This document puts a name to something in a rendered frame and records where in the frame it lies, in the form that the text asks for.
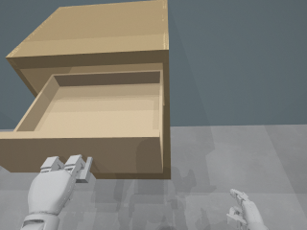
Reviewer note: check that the robot left forearm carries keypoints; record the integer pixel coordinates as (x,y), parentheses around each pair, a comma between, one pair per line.
(40,221)

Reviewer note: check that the right robot hand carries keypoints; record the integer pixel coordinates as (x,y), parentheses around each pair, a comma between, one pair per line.
(241,218)

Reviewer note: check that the handle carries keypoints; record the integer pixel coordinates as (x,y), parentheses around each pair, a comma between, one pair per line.
(83,175)

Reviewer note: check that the left robot hand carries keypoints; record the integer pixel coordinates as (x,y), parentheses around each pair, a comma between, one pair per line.
(53,190)

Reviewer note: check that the drawer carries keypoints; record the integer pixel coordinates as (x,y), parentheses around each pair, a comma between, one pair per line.
(116,118)

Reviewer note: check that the cabinet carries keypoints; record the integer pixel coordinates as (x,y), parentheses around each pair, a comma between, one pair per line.
(113,37)

